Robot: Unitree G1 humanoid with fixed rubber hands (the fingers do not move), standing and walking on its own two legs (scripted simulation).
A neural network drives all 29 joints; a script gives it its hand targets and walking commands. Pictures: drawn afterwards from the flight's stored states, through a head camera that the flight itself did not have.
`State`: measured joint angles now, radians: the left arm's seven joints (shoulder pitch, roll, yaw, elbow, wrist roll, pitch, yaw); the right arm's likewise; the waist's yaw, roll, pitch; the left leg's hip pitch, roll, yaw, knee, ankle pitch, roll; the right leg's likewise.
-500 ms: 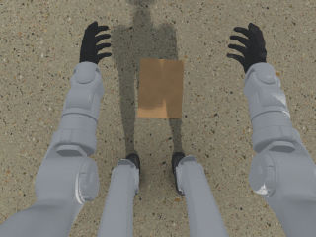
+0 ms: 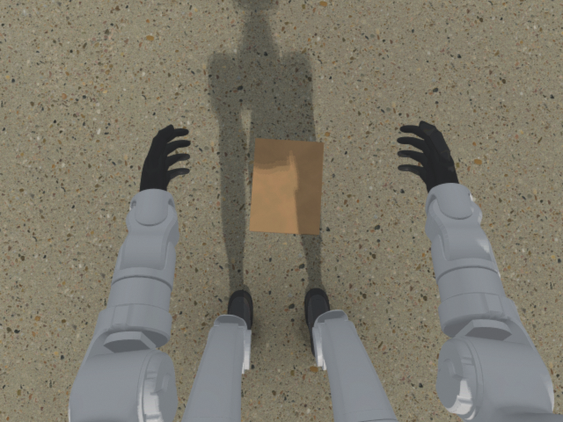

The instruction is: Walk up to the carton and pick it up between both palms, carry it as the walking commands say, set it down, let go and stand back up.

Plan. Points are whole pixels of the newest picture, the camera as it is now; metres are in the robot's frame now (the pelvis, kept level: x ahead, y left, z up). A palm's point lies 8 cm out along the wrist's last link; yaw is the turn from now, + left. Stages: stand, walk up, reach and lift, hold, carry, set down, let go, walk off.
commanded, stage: let go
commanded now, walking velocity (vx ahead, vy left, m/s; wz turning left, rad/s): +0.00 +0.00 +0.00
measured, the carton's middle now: (286, 189) +0.47 -0.02 -0.62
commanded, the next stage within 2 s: stand in 1.04 s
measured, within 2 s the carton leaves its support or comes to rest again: neither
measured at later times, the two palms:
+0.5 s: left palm (45, 336) +0.25 +0.24 -0.01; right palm (503, 329) +0.24 -0.21 -0.01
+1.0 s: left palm (22, 390) +0.21 +0.24 +0.01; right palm (523, 362) +0.22 -0.22 +0.01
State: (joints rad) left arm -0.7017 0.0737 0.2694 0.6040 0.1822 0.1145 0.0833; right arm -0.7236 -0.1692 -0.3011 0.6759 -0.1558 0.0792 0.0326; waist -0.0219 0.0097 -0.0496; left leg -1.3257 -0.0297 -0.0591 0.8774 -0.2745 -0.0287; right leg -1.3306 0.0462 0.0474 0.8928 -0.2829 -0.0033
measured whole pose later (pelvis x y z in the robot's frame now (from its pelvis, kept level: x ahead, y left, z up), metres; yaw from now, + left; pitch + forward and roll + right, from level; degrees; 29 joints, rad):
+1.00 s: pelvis +0.05 +0.01 +0.08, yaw +0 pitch -6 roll +0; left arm 0.23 0.21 0.04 0.40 0.02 0.14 -0.07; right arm 0.21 -0.20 -0.04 0.39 -0.03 0.17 0.07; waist 0.00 0.00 0.15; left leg -0.07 -0.03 -0.05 0.47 -0.28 0.01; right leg -0.06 0.02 0.05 0.46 -0.29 0.00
